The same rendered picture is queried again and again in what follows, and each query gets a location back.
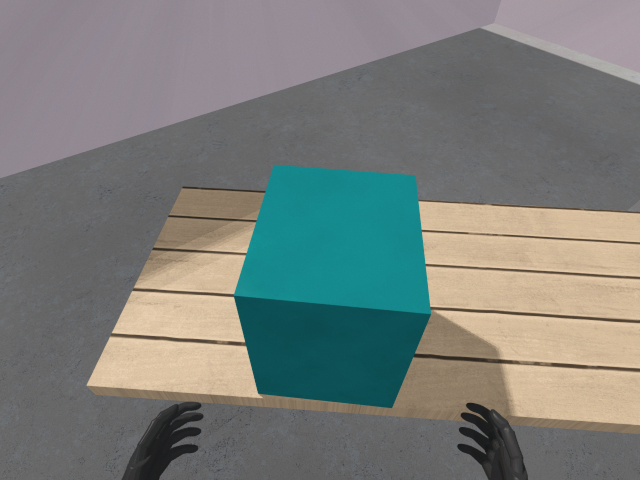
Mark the table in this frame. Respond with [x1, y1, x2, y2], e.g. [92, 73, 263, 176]
[86, 186, 640, 434]

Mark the carton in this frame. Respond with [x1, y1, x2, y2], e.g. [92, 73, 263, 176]
[234, 165, 431, 408]

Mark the right robot hand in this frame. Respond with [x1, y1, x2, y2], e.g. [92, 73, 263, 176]
[457, 403, 528, 480]

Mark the left robot hand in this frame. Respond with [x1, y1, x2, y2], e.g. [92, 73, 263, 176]
[122, 402, 204, 480]

